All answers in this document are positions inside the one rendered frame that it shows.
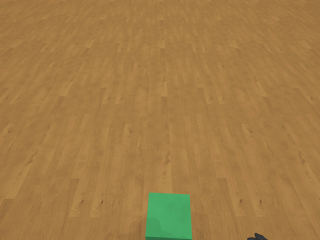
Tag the carton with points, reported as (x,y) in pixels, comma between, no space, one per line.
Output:
(168,217)

